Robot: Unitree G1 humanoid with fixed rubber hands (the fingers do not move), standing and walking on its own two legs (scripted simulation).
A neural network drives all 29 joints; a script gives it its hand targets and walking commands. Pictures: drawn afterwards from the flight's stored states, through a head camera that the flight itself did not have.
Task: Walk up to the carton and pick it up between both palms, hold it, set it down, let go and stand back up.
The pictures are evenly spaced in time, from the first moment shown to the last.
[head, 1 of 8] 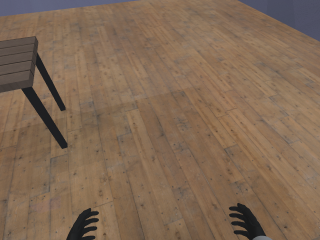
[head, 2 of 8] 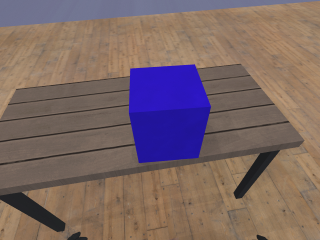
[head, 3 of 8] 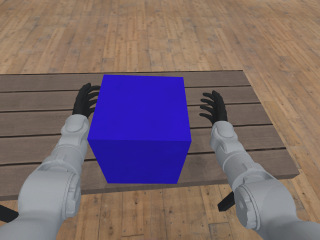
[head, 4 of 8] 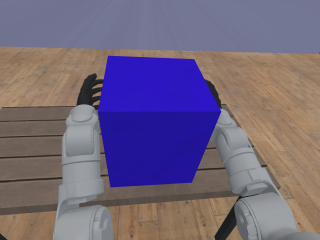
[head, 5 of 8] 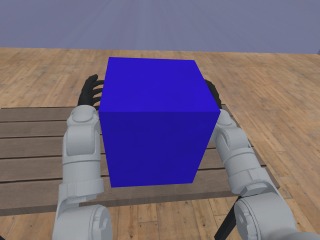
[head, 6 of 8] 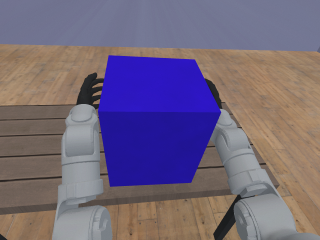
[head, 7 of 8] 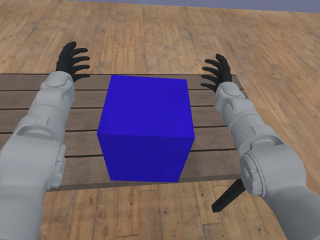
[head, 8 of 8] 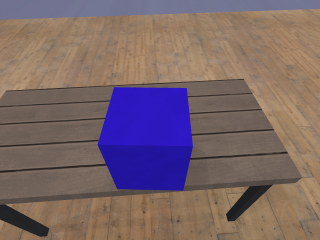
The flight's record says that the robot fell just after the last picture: no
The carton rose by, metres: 0.18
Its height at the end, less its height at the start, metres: +0.00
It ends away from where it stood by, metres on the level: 0.02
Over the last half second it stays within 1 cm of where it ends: yes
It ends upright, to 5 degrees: yes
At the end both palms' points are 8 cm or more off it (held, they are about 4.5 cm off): yes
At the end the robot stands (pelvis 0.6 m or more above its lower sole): yes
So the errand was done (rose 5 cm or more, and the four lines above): yes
